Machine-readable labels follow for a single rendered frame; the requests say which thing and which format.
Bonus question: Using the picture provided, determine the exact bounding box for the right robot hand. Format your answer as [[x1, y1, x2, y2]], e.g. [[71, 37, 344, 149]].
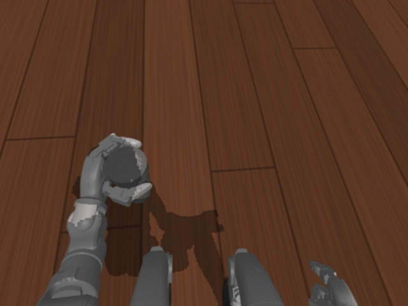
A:
[[308, 260, 358, 306]]

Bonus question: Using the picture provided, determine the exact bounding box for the left robot arm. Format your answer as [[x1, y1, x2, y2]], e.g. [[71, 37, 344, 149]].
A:
[[36, 197, 108, 306]]

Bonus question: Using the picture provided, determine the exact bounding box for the left robot hand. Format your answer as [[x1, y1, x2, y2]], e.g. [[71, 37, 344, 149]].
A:
[[80, 133, 152, 207]]

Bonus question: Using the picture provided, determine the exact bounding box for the cup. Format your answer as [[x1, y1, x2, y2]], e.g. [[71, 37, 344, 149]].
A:
[[105, 146, 150, 203]]

